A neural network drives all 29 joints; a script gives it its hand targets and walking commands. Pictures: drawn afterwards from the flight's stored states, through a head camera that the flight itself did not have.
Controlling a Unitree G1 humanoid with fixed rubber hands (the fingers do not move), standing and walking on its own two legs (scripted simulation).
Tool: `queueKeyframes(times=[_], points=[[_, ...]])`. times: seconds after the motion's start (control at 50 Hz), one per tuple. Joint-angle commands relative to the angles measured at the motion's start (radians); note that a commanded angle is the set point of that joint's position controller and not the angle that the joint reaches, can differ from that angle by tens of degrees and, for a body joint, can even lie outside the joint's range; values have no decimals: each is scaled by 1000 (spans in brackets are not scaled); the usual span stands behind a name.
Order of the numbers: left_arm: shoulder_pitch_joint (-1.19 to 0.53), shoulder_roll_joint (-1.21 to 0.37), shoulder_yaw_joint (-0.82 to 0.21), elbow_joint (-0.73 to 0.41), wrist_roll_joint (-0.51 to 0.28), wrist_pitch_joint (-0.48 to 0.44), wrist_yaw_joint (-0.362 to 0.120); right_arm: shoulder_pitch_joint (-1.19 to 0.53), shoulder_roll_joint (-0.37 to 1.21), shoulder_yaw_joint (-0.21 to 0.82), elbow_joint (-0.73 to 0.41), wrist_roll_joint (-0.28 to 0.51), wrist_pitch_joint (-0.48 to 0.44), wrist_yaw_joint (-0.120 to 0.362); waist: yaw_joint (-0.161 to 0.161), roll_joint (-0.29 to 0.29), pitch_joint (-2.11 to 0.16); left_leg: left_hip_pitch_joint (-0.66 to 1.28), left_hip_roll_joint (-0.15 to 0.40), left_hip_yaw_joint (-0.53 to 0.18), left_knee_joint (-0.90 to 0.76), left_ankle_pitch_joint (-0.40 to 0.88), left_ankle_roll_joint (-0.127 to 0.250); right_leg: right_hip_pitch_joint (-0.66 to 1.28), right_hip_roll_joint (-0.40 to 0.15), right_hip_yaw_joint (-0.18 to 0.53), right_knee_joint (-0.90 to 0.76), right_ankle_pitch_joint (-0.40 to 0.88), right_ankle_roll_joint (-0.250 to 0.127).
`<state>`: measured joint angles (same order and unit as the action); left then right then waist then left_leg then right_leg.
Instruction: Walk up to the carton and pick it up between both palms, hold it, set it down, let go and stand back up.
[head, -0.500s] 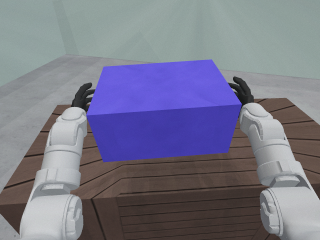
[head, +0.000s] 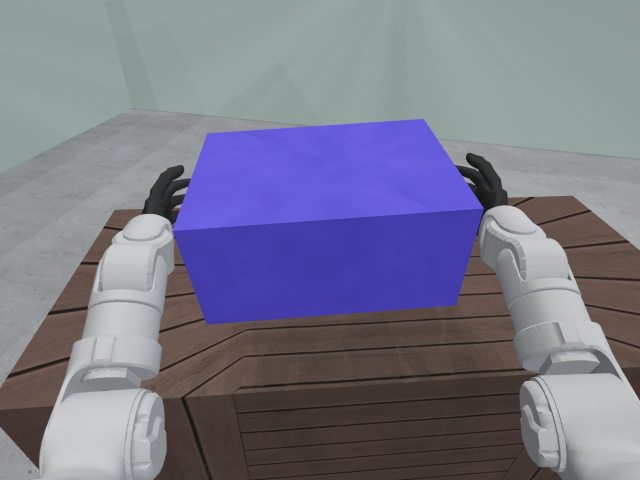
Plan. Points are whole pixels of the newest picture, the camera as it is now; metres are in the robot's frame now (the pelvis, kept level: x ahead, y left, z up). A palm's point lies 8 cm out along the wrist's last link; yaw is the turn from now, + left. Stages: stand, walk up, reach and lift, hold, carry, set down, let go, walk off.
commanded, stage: hold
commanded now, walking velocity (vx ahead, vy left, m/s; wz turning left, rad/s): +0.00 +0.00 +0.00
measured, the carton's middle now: (323, 213) +0.43 +0.00 +0.19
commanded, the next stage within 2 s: set down in 0.24 s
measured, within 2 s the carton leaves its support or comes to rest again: neither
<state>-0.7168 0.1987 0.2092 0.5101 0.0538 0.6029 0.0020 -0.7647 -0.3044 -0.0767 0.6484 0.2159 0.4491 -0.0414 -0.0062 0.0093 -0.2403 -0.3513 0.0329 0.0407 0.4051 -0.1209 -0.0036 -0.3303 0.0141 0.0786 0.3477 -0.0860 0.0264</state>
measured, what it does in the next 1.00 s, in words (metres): stands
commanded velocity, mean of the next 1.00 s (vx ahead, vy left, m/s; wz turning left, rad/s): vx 0.00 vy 0.00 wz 0.00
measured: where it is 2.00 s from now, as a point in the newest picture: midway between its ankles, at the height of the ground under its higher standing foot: outside the picture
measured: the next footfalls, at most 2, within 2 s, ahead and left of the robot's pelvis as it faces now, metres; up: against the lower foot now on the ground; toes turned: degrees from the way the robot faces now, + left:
none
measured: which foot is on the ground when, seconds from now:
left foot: down 0.00-1.00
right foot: down 0.00-1.00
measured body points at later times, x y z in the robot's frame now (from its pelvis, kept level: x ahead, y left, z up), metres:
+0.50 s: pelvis +0.00 +0.00 +0.00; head -0.05 +0.00 +0.45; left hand +0.40 +0.21 +0.19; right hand +0.41 -0.20 +0.20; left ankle +0.05 +0.12 -0.74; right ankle +0.06 -0.14 -0.74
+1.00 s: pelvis +0.03 +0.00 +0.00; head +0.02 +0.00 +0.45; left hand +0.43 +0.22 +0.15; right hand +0.45 -0.20 +0.17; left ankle +0.05 +0.12 -0.74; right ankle +0.06 -0.14 -0.74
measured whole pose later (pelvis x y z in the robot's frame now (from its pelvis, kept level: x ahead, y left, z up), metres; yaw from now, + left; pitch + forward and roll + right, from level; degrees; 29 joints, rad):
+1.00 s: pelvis +0.03 +0.00 +0.00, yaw +0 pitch +6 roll -1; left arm -0.66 0.17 0.28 0.56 0.08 0.34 0.00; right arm -0.76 -0.24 -0.12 0.79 0.11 0.10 -0.01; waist 0.00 0.01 -0.14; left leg -0.35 0.03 0.04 0.40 -0.15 0.00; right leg -0.33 0.01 0.08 0.35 -0.12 0.03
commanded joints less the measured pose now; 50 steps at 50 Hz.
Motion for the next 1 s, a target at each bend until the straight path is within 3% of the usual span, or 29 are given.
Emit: queueKeyframes(times=[0.0, 0.22, 0.24, 0.26, 0.34, 0.46, 0.58, 0.72, 0.84, 0.98], points=[[-666, -643, -274, -306, -133, -74, -189, -682, 593, 238, -322, 105, -62, 183, -59, -18, -314, 224, -52, -54, -178, -14, -4, 382, 37, -46, -99, 33, -54], [-669, -642, -275, -306, -133, -75, -189, -683, 593, 237, -321, 104, -63, 184, -59, -16, -313, 222, -51, -54, -180, -16, -3, 382, 38, -46, -98, 32, -55], [-660, -612, -247, -291, -135, -79, -180, -799, 618, 265, -331, 121, -81, 200, 39, 18, -280, 187, -38, -32, -203, -79, 20, 368, 49, -80, -67, -37, -21], [-680, -608, -244, -264, -130, -81, -178, -789, 616, 239, -300, 98, -85, 204, 14, 17, -265, 149, -25, -42, -221, -133, 27, 392, 54, -86, -60, -47, -19], [-678, -570, -181, -194, -87, -109, -187, -805, 613, 195, -235, 32, -141, 221, 33, 3, -241, 128, -18, -32, -232, -161, 31, 413, 45, -96, -59, -83, -21], [-720, -561, -175, -116, -59, -206, -200, -801, 657, 159, -206, -76, -287, 229, 40, -8, -245, 176, -20, -7, -219, -158, 23, 392, 24, -122, -68, -150, -27], [-698, -579, -217, -95, -59, -285, -180, -769, 654, 172, -150, -110, -378, 226, 48, -7, -283, 231, -20, -2, -203, -93, 13, 371, 19, -142, -70, -117, -29], [-627, -609, -294, -152, -79, -345, -142, -719, 649, 247, -199, -64, -436, 213, 66, -1, -396, 345, -25, -4, -134, 136, -16, 334, 26, -149, -73, 7, -39], [-543, -607, -323, -202, -72, -363, -129, -636, 622, 292, -213, -32, -440, 198, 60, 9, -422, 424, -28, -13, -79, 323, -40, 332, 41, -151, -72, 141, -41], [-506, -583, -322, -230, -62, -369, -131, -572, 613, 308, -205, -28, -423, 191, 55, 5, -408, 449, -36, -18, -60, 378, -47, 343, 42, -146, -71, 200, -38]])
